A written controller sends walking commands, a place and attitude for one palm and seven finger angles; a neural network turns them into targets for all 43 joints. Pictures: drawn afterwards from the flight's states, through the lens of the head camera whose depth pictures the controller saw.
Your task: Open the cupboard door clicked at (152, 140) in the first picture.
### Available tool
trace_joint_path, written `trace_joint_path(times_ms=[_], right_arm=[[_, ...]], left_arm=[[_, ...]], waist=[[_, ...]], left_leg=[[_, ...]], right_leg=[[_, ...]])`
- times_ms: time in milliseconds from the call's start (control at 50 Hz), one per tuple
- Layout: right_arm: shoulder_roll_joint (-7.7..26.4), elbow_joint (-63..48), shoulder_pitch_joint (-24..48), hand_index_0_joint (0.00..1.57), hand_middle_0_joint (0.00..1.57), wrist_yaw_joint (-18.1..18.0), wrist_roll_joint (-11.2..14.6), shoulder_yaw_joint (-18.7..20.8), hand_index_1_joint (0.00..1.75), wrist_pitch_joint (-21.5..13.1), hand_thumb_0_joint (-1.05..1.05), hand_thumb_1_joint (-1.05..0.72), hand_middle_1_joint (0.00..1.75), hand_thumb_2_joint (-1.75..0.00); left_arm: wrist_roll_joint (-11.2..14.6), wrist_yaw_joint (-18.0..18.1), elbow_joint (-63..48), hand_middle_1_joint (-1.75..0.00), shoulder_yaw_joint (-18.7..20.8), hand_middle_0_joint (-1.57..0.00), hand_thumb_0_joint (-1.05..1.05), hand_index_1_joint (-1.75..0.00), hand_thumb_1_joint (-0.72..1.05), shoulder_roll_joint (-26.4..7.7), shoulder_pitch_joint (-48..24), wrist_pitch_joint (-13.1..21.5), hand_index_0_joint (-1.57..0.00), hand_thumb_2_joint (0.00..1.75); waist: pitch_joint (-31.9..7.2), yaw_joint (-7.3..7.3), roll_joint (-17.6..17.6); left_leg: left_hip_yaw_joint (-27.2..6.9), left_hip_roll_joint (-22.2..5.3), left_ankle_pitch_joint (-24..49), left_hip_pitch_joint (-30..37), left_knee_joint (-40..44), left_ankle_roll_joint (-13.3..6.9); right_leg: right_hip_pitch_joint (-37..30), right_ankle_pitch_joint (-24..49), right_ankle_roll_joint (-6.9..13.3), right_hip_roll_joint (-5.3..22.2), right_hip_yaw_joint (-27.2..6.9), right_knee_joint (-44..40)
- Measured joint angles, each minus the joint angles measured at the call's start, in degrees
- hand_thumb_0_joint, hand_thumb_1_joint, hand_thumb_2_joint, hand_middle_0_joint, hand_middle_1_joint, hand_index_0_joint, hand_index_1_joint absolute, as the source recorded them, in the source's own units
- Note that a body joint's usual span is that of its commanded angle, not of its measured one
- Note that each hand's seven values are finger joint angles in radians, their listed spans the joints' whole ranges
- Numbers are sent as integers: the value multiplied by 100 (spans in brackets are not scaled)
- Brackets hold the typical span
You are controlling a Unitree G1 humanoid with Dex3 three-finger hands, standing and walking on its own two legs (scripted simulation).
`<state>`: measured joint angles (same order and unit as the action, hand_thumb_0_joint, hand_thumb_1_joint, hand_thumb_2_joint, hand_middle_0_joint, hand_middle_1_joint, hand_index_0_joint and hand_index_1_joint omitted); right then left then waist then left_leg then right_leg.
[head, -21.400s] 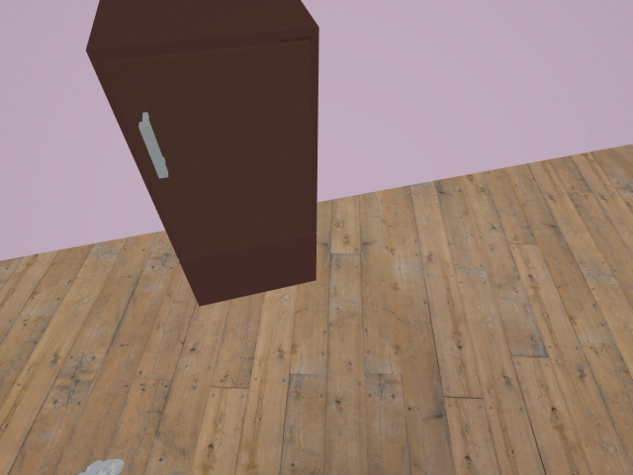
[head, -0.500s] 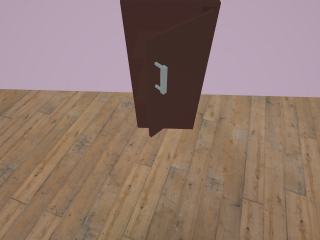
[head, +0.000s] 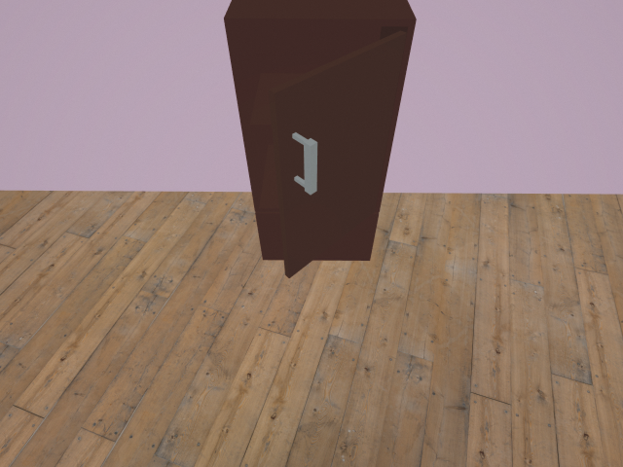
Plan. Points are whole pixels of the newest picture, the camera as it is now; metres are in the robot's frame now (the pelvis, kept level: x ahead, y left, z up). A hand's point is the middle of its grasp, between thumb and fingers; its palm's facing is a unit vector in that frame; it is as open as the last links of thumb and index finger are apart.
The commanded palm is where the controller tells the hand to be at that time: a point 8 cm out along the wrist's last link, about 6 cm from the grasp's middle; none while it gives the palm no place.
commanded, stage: look to check the result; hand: left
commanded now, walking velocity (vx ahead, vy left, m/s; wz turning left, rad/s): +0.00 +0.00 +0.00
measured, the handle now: (304, 163) +0.71 +0.05 -0.04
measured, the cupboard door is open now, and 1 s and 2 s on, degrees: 45 45 45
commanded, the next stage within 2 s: walk to a spot facing it in 0.62 s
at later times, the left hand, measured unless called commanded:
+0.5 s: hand out of the picture +0.06 +0.22 -0.16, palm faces +0.00 -0.96 -0.29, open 7.4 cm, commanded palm none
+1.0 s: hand out of the picture +0.08 +0.20 -0.17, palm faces -0.06 -0.96 -0.26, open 7.4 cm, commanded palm none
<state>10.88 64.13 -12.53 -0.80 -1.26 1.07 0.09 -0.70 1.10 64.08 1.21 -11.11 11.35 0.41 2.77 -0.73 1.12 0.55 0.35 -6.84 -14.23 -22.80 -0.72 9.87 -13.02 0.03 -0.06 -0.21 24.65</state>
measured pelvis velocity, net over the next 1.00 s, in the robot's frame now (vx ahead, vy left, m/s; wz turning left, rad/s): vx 0.03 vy -0.01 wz -0.11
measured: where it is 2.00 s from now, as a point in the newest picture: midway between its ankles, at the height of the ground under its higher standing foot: outside the picture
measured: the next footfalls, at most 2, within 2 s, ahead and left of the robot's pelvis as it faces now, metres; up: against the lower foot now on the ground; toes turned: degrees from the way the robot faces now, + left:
left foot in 1.58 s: +0.12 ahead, +0.11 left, +0.00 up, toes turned -28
right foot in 1.86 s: -0.01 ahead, -0.17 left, +0.00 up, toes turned -37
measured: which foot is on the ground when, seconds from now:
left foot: down 0.00-1.00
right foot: down 0.00-1.00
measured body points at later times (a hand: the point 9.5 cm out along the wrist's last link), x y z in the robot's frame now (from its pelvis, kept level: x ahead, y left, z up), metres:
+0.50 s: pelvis +0.02 -0.01 +0.00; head +0.04 -0.01 +0.45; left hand +0.06 +0.27 -0.14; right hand +0.07 -0.27 -0.15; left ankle +0.06 +0.11 -0.74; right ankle +0.00 -0.12 -0.74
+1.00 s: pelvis +0.03 -0.01 +0.00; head +0.06 -0.02 +0.44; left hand +0.09 +0.25 -0.15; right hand +0.07 -0.26 -0.16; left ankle +0.06 +0.11 -0.74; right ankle +0.01 -0.12 -0.74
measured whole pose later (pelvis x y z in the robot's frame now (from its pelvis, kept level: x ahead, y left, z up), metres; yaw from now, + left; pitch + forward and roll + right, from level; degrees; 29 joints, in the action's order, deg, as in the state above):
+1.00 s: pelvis +0.03 -0.01 +0.00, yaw -6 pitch -1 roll +1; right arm 12.0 60.0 -8.7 -1.8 -1.2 1.8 1.2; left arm -0.7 0.3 61.0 3.0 -13.2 11.2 -2.6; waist 4.8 0.7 -0.2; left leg 6.0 -2.2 -12.7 -13.7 -27.2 0.2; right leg 12.3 -17.0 0.8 -2.2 -5.6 30.3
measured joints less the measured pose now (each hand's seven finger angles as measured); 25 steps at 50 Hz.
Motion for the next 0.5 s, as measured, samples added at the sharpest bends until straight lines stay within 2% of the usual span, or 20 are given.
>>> trace_joint_path(times_ms=[500], right_arm=[[416,89,439,20,20,9,23,-52,30,-12,1,-91,30,-90]], left_arm=[[26,-19,151,-30,-8,-20,0,-30,90,-385,-224,13,-20,90]], waist=[[150,51,-12]], left_leg=[[-9,-43,-49,301,268,51]], right_leg=[[-362,32,39,-44,2,-412]])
